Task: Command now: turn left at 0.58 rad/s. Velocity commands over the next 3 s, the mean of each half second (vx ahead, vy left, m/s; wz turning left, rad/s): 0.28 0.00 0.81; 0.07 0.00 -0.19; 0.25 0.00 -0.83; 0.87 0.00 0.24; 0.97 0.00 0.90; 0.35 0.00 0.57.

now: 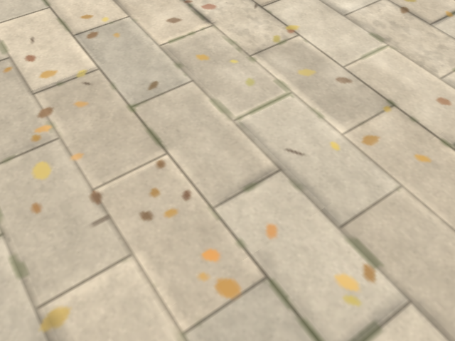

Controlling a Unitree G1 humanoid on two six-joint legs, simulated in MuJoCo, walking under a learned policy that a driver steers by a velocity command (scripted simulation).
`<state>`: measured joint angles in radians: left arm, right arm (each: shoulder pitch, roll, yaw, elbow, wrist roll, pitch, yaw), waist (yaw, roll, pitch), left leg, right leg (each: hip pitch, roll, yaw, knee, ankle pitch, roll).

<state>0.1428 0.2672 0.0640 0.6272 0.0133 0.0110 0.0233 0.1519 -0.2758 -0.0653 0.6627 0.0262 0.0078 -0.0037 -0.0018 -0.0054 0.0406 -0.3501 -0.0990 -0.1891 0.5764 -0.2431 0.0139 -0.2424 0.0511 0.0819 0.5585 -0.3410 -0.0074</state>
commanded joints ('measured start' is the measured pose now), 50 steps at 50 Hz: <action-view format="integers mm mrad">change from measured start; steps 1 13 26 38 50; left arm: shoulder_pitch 55 165 53 46 75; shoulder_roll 114 175 197 145 110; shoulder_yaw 53 55 29 8 26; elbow -47 8 -61 2 -76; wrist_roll -1 4 -36 -35 -44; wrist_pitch -22 -78 -101 -20 2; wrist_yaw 0 11 7 2 -58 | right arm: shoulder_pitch -81 -172 100 -24 -39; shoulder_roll -163 -93 -284 -159 -175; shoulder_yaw -56 -16 -83 -19 -48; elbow -124 -187 -148 -19 -18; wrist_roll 15 5 -9 -61 -7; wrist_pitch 6 -13 -36 -46 24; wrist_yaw -12 47 41 -10 -27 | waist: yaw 32 101 -39 -19 -7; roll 39 -63 27 99 106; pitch -167 74 -291 -90 -129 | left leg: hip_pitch -2 -572 440 116 372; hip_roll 129 229 373 323 385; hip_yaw -220 165 -481 73 215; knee -26 504 -262 -317 -75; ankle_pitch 293 6 31 357 680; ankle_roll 107 -69 329 232 155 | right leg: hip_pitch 111 283 -558 -273 -205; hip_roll -65 -337 -107 -159 -80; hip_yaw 43 -43 45 -23 -176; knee -62 -398 811 325 29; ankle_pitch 187 92 -153 149 51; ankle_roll -29 -136 73 78 22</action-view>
